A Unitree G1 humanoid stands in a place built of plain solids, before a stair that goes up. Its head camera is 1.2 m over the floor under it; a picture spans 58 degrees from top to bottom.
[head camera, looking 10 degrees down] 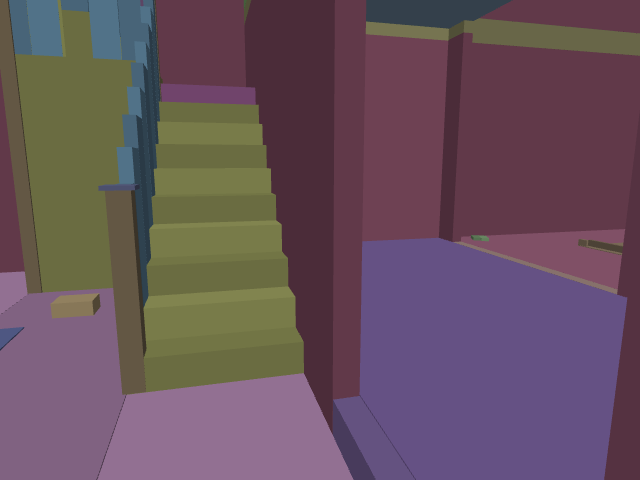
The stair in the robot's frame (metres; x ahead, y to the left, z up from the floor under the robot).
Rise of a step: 0.19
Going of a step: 0.24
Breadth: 0.96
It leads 15 degrees to the left of straight ahead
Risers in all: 10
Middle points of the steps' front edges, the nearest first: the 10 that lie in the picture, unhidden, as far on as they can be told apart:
2.22 0.56 0.20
2.46 0.62 0.39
2.69 0.68 0.58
2.92 0.74 0.78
3.15 0.80 0.97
3.39 0.86 1.16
3.62 0.92 1.36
3.85 0.98 1.55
4.08 1.04 1.74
4.31 1.10 1.94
